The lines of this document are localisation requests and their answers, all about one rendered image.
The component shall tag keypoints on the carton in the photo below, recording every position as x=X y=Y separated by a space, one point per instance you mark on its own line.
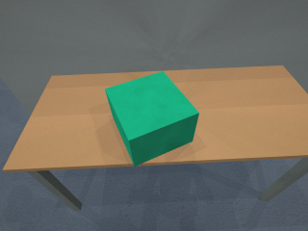
x=152 y=116

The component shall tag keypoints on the table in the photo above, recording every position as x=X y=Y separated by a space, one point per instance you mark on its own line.
x=249 y=113

